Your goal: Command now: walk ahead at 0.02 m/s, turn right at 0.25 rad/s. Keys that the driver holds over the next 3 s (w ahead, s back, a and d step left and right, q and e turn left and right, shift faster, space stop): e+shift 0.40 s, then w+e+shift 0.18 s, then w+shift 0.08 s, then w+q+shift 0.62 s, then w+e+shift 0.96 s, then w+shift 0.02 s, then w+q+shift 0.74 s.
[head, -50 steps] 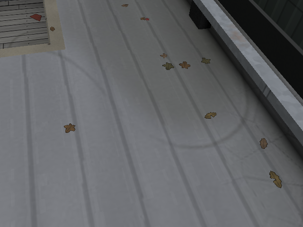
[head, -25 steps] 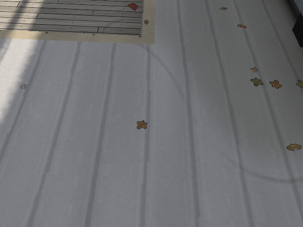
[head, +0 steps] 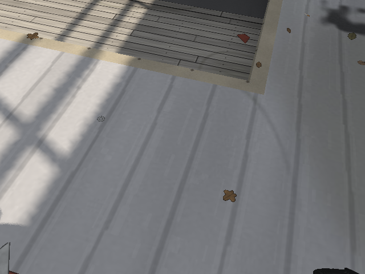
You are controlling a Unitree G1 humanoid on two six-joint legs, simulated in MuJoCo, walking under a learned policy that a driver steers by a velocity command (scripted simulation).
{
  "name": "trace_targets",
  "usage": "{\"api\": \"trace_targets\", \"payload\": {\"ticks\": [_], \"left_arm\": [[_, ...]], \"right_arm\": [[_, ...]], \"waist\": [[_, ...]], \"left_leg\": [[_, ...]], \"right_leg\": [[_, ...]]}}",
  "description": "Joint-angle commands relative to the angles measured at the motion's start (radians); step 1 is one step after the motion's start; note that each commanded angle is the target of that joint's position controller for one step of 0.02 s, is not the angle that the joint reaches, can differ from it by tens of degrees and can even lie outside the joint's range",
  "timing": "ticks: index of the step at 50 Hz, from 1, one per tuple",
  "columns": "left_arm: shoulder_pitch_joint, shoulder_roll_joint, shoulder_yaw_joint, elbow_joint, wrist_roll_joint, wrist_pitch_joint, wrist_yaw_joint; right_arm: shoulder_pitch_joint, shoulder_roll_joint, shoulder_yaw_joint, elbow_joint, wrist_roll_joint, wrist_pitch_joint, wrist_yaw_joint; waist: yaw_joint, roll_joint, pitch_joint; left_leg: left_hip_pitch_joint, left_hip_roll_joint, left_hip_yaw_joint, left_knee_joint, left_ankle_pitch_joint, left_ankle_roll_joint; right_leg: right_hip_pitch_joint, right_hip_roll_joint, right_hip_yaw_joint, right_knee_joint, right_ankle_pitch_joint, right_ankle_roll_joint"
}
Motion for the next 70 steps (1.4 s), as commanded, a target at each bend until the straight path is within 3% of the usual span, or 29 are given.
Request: {"api": "trace_targets", "payload": {"ticks": [1, 4, 8, 10, 12, 18, 19, 20, 21, 22, 24, 28, 33, 38, 42, 45, 47, 48, 49, 50, 51, 52, 53, 54, 56, 59, 66, 68, 70], "left_arm": [[-0.099, 0.131, 0.028, -0.121, -0.015, -0.029, -0.014], [-0.076, 0.212, 0.050, -0.135, -0.010, -0.033, -0.022], [0.080, 0.196, 0.067, -0.117, -0.012, -0.014, -0.003], [0.095, 0.216, 0.081, -0.122, -0.006, -0.018, 0.012], [0.010, 0.202, 0.090, -0.145, -0.036, 0.006, 0.028], [-0.073, 0.184, 0.097, -0.199, -0.052, 0.061, 0.030], [-0.015, 0.129, 0.082, -0.192, -0.041, 0.059, 0.027], [0.040, 0.088, 0.074, -0.206, -0.029, 0.048, 0.022], [0.046, 0.172, 0.092, -0.203, -0.019, 0.031, 0.019], [0.024, 0.215, 0.102, -0.189, -0.029, 0.028, 0.015], [0.021, 0.188, 0.096, -0.166, -0.022, 0.026, 0.010], [-0.033, 0.126, 0.068, -0.195, -0.037, -0.003, -0.016], [-0.036, 0.088, 0.051, -0.203, -0.046, -0.025, -0.018], [-0.153, 0.053, 0.020, -0.244, -0.024, -0.058, -0.039], [-0.289, 0.023, -0.003, -0.296, -0.040, -0.103, -0.081], [-0.241, 0.076, 0.015, -0.296, -0.045, -0.118, -0.089], [0.086, 0.167, 0.067, -0.220, -0.056, -0.107, -0.061], [0.331, 0.224, 0.088, -0.174, -0.048, -0.087, -0.035], [0.381, 0.325, 0.097, -0.152, 0.001, -0.093, -0.034], [0.354, 0.237, 0.075, -0.158, 0.011, -0.098, -0.038], [0.290, 0.169, 0.055, -0.136, -0.005, -0.102, -0.036], [0.239, 0.123, 0.043, -0.121, -0.006, -0.101, -0.036], [0.184, 0.083, 0.035, -0.107, 0.007, -0.102, -0.038], [0.139, 0.043, 0.028, -0.095, 0.022, -0.107, -0.037], [0.079, 0.004, 0.027, -0.070, 0.008, -0.114, -0.035], [0.046, 0.032, 0.035, -0.049, 0.008, -0.122, -0.027], [0.171, 0.173, 0.058, 0.004, 0.000, -0.112, -0.005], [0.204, 0.248, 0.069, 0.028, -0.014, -0.092, 0.001], [0.157, 0.280, 0.066, 0.042, -0.005, -0.064, 0.003]], "right_arm": [[0.051, -0.188, -0.051, -0.018, 0.009, -0.006, 0.002], [0.122, -0.194, -0.066, -0.019, 0.010, -0.007, -0.019], [-0.041, -0.116, -0.065, -0.069, 0.019, 0.001, -0.022], [-0.042, -0.106, -0.066, -0.071, 0.034, -0.009, -0.011], [-0.049, -0.097, -0.062, -0.058, 0.042, -0.018, -0.007], [0.104, -0.131, -0.086, 0.020, 0.056, -0.038, 0.019], [0.121, -0.200, -0.105, 0.020, 0.045, -0.033, 0.009], [0.054, -0.279, -0.114, -0.006, 0.000, -0.022, 0.006], [0.039, -0.248, -0.107, -0.027, -0.025, -0.033, 0.007], [0.011, -0.201, -0.092, -0.035, -0.008, -0.043, 0.000], [0.018, -0.197, -0.088, -0.023, 0.039, -0.061, -0.022], [0.179, -0.190, -0.078, 0.021, 0.025, -0.099, -0.023], [0.267, -0.172, -0.068, 0.073, 0.015, -0.123, 0.008], [0.310, -0.163, -0.052, 0.133, 0.043, -0.110, 0.016], [0.390, -0.190, -0.048, 0.181, 0.060, -0.098, 0.008], [0.391, -0.234, -0.054, 0.206, 0.069, -0.088, 0.008], [0.354, -0.246, -0.049, 0.214, 0.049, -0.089, 0.007], [0.334, -0.190, -0.029, 0.176, 0.023, -0.098, 0.006], [0.445, -0.008, 0.012, 0.123, 0.054, -0.123, 0.012], [0.377, -0.098, -0.012, 0.114, 0.113, -0.138, 0.012], [0.263, -0.141, -0.031, 0.084, 0.130, -0.130, 0.006], [0.222, -0.125, -0.027, 0.080, 0.111, -0.121, 0.002], [0.213, -0.114, -0.032, 0.088, 0.084, -0.108, 0.005], [0.252, -0.090, -0.034, 0.097, 0.086, -0.088, 0.016], [0.248, -0.052, -0.033, 0.098, 0.098, -0.046, 0.027], [0.178, -0.047, -0.029, 0.060, 0.081, -0.019, 0.030], [-0.077, -0.068, -0.012, -0.032, 0.066, -0.055, 0.086], [-0.073, -0.121, -0.036, -0.058, 0.071, -0.060, 0.087], [0.242, -0.236, -0.096, 0.009, 0.079, -0.041, 0.067]], "waist": [[-0.046, 0.146, -0.036], [-0.085, -0.030, -0.094], [0.021, -0.220, -0.096], [0.018, -0.128, -0.135], [-0.008, -0.085, -0.135], [-0.066, -0.135, -0.163], [-0.038, -0.011, -0.171], [0.018, 0.288, -0.129], [0.010, 0.254, -0.099], [0.004, 0.188, -0.052], [-0.019, 0.170, -0.019], [-0.093, 0.136, 0.011], [-0.096, 0.118, 0.089], [-0.084, 0.103, 0.167], [-0.125, 0.115, 0.192], [-0.059, 0.187, 0.134], [0.144, 0.224, -0.089], [0.254, 0.158, -0.290], [0.141, -0.217, -0.509], [0.155, -0.234, -0.453], [0.144, -0.201, -0.234], [0.112, -0.108, -0.126], [0.064, -0.078, -0.051], [0.012, -0.127, -0.031], [-0.027, -0.108, 0.031], [-0.054, -0.059, 0.130], [-0.008, 0.081, 0.215], [-0.068, -0.003, 0.159], [-0.257, -0.080, -0.032]], "left_leg": [[0.092, 0.326, -0.179, -0.097, 0.364, 0.121], [0.145, 0.201, -0.072, 0.036, 0.313, 0.032], [-0.173, 0.005, 0.082, 0.347, -0.318, -0.089], [-0.302, 0.045, -0.005, 0.535, -0.410, -0.109], [-0.287, 0.078, 0.006, 0.339, -0.295, -0.133], [0.155, 0.076, 0.067, -0.192, 0.068, -0.131], [0.294, 0.256, -0.100, -0.250, 0.045, -0.064], [0.269, 0.500, -0.410, -0.282, 0.087, 0.083], [0.213, 0.583, -0.462, -0.327, -0.077, 0.143], [0.196, 0.527, -0.371, -0.342, -0.275, 0.114], [0.271, 0.440, -0.247, -0.361, -0.356, 0.041], [0.354, 0.421, -0.099, -0.380, -0.298, 0.014], [0.336, 0.434, -0.036, -0.421, -0.239, 0.052], [0.313, 0.451, -0.008, -0.478, -0.106, 0.118], [0.313, 0.455, 0.019, -0.477, 0.055, 0.123], [0.307, 0.464, 0.029, -0.387, 0.297, 0.098], [0.175, 0.404, 0.109, -0.008, 0.682, 0.045], [-0.108, 0.351, 0.113, 0.350, 0.419, 0.003], [-0.375, 0.189, 0.025, 0.723, -0.266, -0.030], [-0.472, 0.200, -0.050, 0.861, -0.240, -0.027], [-0.581, 0.241, -0.001, 0.917, -0.164, -0.029], [-0.575, 0.291, 0.023, 0.893, -0.080, -0.029], [-0.512, 0.324, 0.027, 0.841, -0.013, -0.034], [-0.439, 0.352, 0.016, 0.819, 0.031, -0.038], [-0.419, 0.374, 0.033, 0.806, 0.032, -0.041], [-0.484, 0.375, 0.043, 0.758, 0.108, -0.056], [-0.358, 0.261, 0.213, 0.278, 0.308, 0.023], [-0.268, 0.157, 0.269, 0.221, 0.160, 0.063], [0.081, 0.110, 0.246, 0.167, 0.058, 0.111]], "right_leg": [[0.070, 0.016, -0.036, -0.120, -0.020, -0.038], [0.135, -0.040, 0.123, -0.167, 0.493, -0.113], [0.322, -0.233, 0.532, -0.346, 0.504, -0.339], [0.436, -0.234, 0.538, -0.331, 0.522, -0.337], [0.434, -0.143, 0.433, -0.312, 0.463, -0.246], [0.182, -0.017, 0.422, -0.284, 0.164, -0.152], [0.033, 0.066, 0.345, -0.146, -0.150, -0.096], [-0.170, 0.197, 0.181, 0.097, -0.399, -0.044], [-0.229, 0.077, 0.155, 0.280, -0.344, -0.026], [-0.268, 0.033, 0.121, 0.336, -0.238, -0.028], [-0.373, 0.000, 0.076, 0.430, -0.104, -0.013], [-0.497, -0.046, 0.023, 0.544, 0.031, -0.011], [-0.546, -0.029, 0.098, 0.480, 0.140, -0.008], [-0.523, -0.067, -0.006, 0.211, 0.206, -0.017], [-0.362, -0.033, -0.047, -0.027, 0.180, -0.026], [-0.092, 0.037, -0.072, -0.158, 0.084, -0.063], [0.401, 0.079, -0.091, -0.145, 0.058, -0.115], [0.810, -0.108, 0.106, -0.073, -0.092, -0.137], [1.033, -0.350, 0.626, -0.267, -0.611, -0.235], [0.938, -0.376, 0.799, -0.473, -0.749, -0.233], [0.809, -0.354, 0.638, -0.481, -0.606, -0.200], [0.665, -0.334, 0.471, -0.464, -0.407, -0.194], [0.524, -0.280, 0.326, -0.475, -0.249, -0.183], [0.433, -0.247, 0.217, -0.487, -0.152, -0.175], [0.355, -0.223, 0.051, -0.531, -0.009, -0.160], [0.286, -0.212, -0.106, -0.585, 0.132, -0.160], [0.401, -0.215, -0.306, -0.647, 0.545, -0.155], [0.533, -0.249, -0.292, -0.522, 1.047, -0.183], [0.546, -0.266, -0.249, -0.154, 1.266, -0.202]]}}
